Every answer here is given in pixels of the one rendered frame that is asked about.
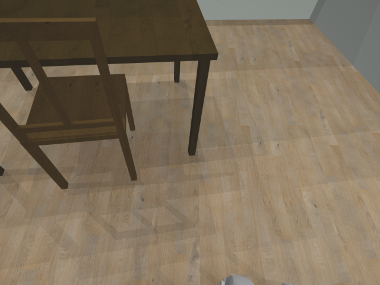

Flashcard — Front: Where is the chair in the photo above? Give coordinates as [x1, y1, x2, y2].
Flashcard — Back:
[0, 18, 137, 189]

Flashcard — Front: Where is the table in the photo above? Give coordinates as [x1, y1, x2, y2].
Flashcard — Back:
[0, 0, 219, 176]

